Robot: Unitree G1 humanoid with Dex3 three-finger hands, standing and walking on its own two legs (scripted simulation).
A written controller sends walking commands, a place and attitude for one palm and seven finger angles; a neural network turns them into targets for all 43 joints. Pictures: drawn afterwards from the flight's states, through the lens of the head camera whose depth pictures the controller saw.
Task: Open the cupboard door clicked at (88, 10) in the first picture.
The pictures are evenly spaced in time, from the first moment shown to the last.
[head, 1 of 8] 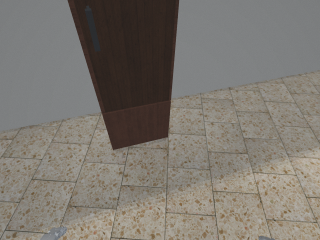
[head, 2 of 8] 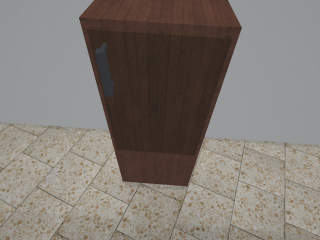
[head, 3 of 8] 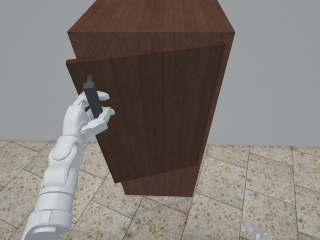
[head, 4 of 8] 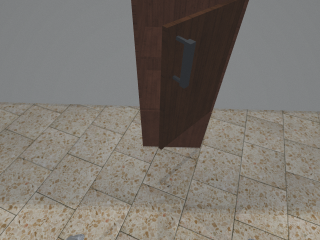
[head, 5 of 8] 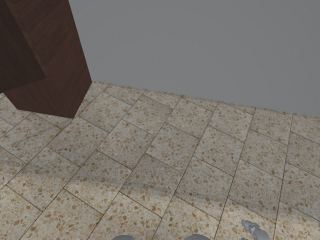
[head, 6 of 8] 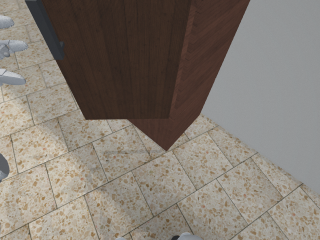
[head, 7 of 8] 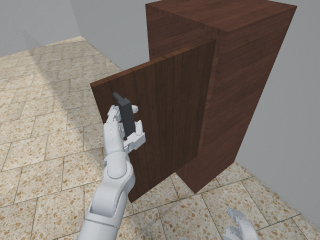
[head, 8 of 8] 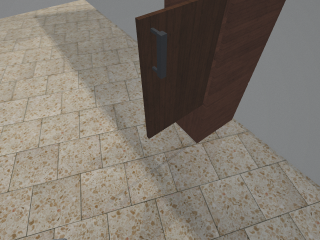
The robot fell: no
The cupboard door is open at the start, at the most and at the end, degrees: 0 94 92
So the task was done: yes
